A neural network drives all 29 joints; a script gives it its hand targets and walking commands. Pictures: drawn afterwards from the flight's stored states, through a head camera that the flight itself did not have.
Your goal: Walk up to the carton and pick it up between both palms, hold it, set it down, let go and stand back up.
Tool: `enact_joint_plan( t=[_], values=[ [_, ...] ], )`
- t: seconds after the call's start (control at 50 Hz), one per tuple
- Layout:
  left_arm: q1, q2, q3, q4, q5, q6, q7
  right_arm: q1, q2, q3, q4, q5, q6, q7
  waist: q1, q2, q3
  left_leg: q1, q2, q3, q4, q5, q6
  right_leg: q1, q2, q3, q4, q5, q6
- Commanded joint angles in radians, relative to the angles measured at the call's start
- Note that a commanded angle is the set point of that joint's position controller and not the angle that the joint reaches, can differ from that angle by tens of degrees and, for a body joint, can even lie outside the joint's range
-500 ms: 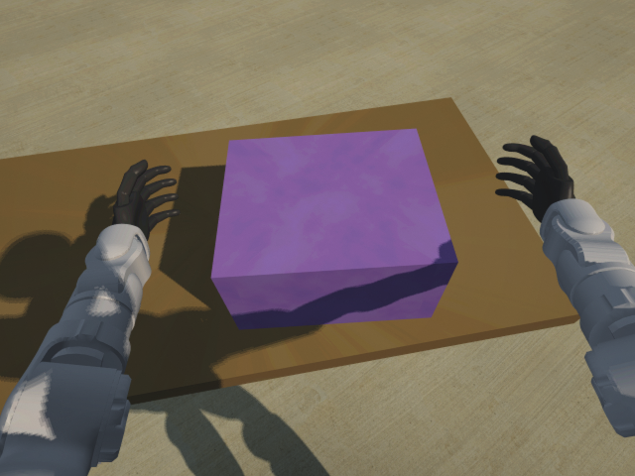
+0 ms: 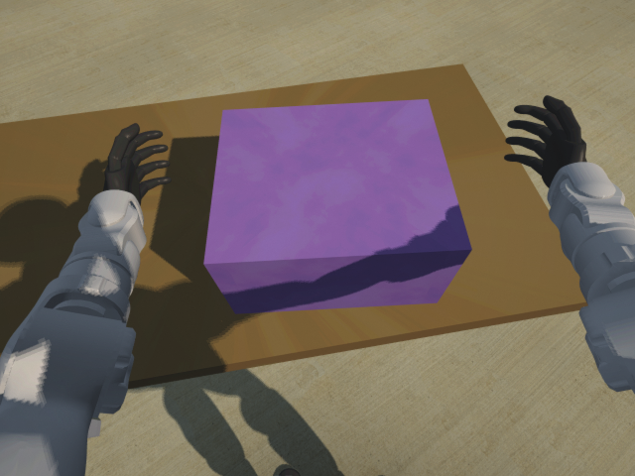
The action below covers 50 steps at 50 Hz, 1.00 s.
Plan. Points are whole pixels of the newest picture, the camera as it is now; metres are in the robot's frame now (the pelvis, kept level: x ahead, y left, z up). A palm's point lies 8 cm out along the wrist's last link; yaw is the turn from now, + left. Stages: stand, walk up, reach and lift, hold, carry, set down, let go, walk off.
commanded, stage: reach and lift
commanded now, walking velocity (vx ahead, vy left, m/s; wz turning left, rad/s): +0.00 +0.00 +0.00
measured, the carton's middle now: (330, 207) +0.50 +0.05 -0.03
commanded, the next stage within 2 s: none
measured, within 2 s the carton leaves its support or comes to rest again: neither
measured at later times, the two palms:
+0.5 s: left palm (169, 227) +0.44 +0.28 +0.00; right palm (521, 213) +0.49 -0.22 +0.00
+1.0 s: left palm (178, 226) +0.43 +0.26 +0.00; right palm (504, 209) +0.48 -0.19 +0.01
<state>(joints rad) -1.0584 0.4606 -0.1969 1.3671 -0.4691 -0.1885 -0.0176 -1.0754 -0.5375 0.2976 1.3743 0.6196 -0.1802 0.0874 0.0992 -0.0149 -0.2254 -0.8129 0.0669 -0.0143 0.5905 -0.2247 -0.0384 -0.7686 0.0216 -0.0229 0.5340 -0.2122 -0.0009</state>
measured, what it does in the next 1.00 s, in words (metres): stands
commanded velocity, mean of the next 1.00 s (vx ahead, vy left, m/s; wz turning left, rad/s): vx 0.00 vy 0.00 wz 0.00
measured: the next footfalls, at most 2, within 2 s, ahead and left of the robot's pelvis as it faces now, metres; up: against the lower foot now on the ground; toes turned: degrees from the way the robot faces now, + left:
none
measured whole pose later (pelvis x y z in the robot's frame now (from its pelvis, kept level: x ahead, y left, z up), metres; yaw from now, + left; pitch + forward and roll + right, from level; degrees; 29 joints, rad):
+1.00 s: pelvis -0.02 +0.00 -0.04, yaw -1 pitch +35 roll -2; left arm -1.11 0.35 -0.21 1.49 -0.49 -0.36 0.01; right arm -1.11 -0.43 0.22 1.43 0.49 -0.30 0.09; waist 0.10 -0.02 -0.31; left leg -1.16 0.06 0.00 0.84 -0.29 -0.03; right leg -1.13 0.01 -0.01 0.81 -0.29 0.01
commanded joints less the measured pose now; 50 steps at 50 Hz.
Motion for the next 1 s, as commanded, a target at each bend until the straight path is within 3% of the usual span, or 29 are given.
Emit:
enact_joint_plan(
  t=[0.0, 0.3, 0.32, 0.34, 0.36, 0.44, 0.54, 0.78, 0.98],
  values=[
    [-0.41, 0.176, 0.025, -0.117, -0.002, -0.092, 0.003, -0.405, -0.192, -0.038, -0.119, -0.005, -0.081, 0.001, 0.002, -0.005, -0.763, 0.374, -0.044, 0.068, 0.062, 0.502, -0.036, 0.282, 0.036, -0.069, 0.052, 0.451, 0.066],
    [-0.393, 0.165, 0.042, -0.06, -0.01, -0.252, 0.004, -0.402, -0.162, -0.049, -0.112, -0.038, -0.222, -0.004, 0.004, -0.02, -0.958, 0.199, -0.055, 0.097, 0.211, 0.451, -0.043, 0.147, 0.047, -0.072, 0.208, 0.412, 0.082],
    [-0.394, 0.166, 0.046, -0.066, -0.011, -0.253, 0.004, -0.406, -0.163, -0.05, -0.123, -0.04, -0.224, -0.005, 0.005, -0.027, -0.975, 0.192, -0.056, 0.098, 0.221, 0.448, -0.043, 0.144, 0.048, -0.071, 0.218, 0.413, 0.083],
    [-0.498, 0.161, 0.019, -0.173, -0.049, -0.251, 0.017, -0.479, -0.209, -0.081, -0.252, -0.043, -0.22, -0.006, 0.024, 0.013, -1.152, 0.133, -0.06, 0.116, 0.217, 0.487, -0.033, 0.161, 0.061, -0.073, 0.249, 0.463, 0.078],
    [-0.473, 0.169, 0.022, -0.116, -0.058, -0.234, 0.025, -0.481, -0.193, -0.071, -0.212, -0.06, -0.201, -0.006, -0.001, -0.024, -1.143, 0.187, -0.048, 0.095, 0.253, 0.511, -0.032, 0.169, 0.068, -0.083, 0.274, 0.483, 0.078],
    [-0.44, 0.15, 0.02, -0.035, -0.043, -0.224, 0.016, -0.462, -0.172, -0.033, -0.104, -0.033, -0.195, -0.003, 0.011, -0.047, -1.032, 0.105, -0.054, 0.103, 0.266, 0.466, -0.023, 0.156, 0.066, -0.065, 0.297, 0.464, 0.091],
    [-0.438, 0.145, 0.026, -0.01, -0.038, -0.217, 0.015, -0.475, -0.153, -0.006, -0.101, -0.025, -0.187, 0.001, 0.025, -0.08, -0.995, 0.037, -0.057, 0.11, 0.254, 0.406, -0.01, 0.193, 0.062, -0.055, 0.303, 0.437, 0.098],
    [-0.475, 0.104, 0.003, -0.015, -0.038, -0.213, 0.022, -0.481, -0.117, -0.043, -0.085, -0.065, -0.172, 0.008, 0.017, -0.042, -0.939, 0.087, -0.053, 0.102, 0.231, 0.356, -0.02, 0.108, 0.058, -0.066, 0.27, 0.332, 0.08],
    [-0.497, 0.032, 0.014, -0.016, -0.006, -0.225, 0.028, -0.491, -0.042, -0.121, -0.096, -0.145, -0.175, -0.006, 0.0, -0.03, -0.941, 0.09, -0.052, 0.102, 0.223, 0.336, -0.028, 0.114, 0.042, -0.063, 0.261, 0.312, 0.067]
  ],
)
